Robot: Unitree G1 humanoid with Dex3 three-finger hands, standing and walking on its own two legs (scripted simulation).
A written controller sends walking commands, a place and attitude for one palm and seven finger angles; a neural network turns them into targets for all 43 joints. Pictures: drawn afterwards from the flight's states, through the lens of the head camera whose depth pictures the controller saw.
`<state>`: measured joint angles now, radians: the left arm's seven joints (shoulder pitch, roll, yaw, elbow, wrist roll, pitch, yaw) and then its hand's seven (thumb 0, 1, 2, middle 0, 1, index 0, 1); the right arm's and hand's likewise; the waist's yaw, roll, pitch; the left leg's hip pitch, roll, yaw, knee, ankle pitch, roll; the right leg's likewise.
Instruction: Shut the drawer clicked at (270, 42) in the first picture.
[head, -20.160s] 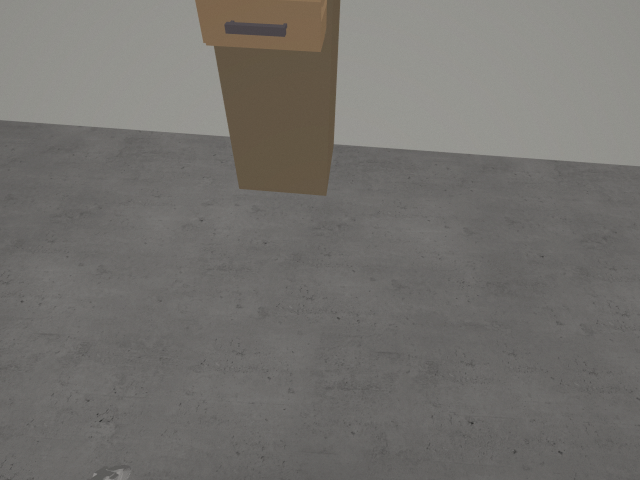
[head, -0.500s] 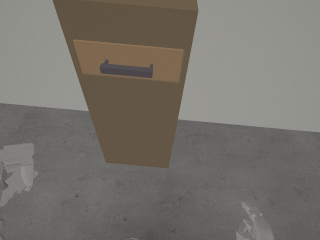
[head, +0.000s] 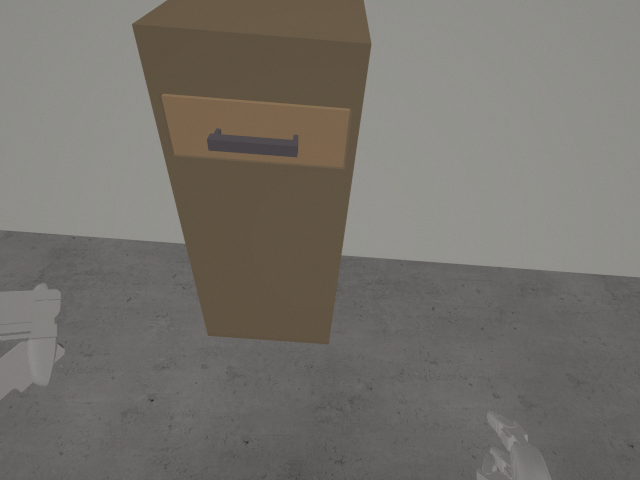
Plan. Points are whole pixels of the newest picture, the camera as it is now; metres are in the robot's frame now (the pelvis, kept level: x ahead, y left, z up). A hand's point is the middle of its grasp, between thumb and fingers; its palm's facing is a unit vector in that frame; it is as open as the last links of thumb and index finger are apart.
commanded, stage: stop stepping back and stand still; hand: left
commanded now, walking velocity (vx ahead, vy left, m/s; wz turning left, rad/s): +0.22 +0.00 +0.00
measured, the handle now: (255, 140) +0.75 +0.18 +0.06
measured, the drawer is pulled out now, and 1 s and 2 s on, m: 0.00 0.00 0.00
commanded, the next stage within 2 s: let the arm hang, fingers relaxed in 1.20 s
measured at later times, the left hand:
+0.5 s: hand out of the picture +0.11 +0.30 +0.18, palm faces +0.38 -0.84 -0.39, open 3.3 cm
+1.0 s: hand out of the picture +0.12 +0.29 +0.15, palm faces +0.37 -0.83 -0.40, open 3.3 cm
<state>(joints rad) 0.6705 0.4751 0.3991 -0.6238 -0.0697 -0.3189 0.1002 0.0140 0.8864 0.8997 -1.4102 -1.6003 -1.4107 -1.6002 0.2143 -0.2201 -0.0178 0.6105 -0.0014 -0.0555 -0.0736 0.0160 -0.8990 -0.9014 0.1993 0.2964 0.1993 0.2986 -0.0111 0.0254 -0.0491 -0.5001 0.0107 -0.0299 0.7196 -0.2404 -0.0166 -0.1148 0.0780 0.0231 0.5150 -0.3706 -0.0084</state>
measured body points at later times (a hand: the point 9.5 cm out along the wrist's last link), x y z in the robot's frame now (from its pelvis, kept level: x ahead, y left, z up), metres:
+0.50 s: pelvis -0.08 +0.05 +0.00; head -0.11 +0.07 +0.45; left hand +0.09 +0.34 +0.20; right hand +0.06 -0.19 -0.07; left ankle -0.01 +0.14 -0.71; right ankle -0.13 -0.07 -0.72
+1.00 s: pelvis -0.08 +0.05 +0.00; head -0.08 +0.06 +0.45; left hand +0.09 +0.34 +0.17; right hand +0.06 -0.20 -0.08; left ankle -0.05 +0.16 -0.73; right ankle -0.08 -0.06 -0.73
